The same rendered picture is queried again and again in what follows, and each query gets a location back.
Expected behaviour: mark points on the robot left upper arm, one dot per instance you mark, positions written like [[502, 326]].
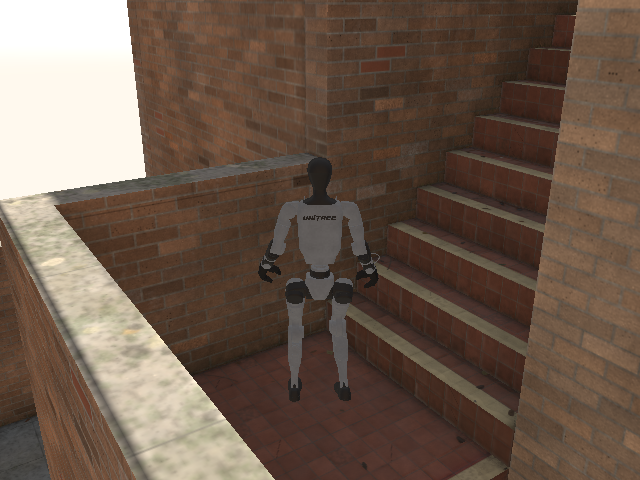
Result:
[[288, 211]]

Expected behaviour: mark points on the robot right forearm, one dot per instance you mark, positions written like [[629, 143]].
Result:
[[366, 261]]

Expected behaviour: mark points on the robot left hand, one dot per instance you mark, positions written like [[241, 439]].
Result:
[[262, 272]]

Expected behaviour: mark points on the robot right hand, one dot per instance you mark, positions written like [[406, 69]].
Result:
[[374, 277]]

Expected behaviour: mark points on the right robot foot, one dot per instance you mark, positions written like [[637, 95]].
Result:
[[343, 393]]

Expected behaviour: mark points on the robot torso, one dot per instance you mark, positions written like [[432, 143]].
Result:
[[319, 232]]

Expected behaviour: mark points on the robot right upper arm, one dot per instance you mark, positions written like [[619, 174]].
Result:
[[351, 211]]

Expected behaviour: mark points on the robot left forearm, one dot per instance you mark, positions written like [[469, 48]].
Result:
[[269, 258]]

